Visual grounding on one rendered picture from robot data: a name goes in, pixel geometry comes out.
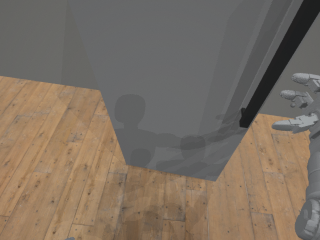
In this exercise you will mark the robot right hand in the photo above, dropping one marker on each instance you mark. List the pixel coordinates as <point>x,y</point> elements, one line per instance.
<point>303,101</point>

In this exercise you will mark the handle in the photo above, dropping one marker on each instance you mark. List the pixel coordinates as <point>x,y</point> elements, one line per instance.
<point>300,25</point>

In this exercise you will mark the right robot forearm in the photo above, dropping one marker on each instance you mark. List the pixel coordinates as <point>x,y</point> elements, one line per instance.
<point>313,166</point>

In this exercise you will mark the right robot upper arm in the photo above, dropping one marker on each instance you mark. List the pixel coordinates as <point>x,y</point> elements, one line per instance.
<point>307,225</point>

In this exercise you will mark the fridge door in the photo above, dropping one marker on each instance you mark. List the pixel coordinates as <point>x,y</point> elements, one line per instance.
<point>175,74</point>

